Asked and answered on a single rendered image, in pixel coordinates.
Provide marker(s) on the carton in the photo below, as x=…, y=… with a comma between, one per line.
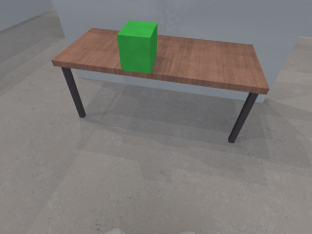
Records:
x=137, y=44

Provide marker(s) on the table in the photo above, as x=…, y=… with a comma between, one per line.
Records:
x=199, y=62

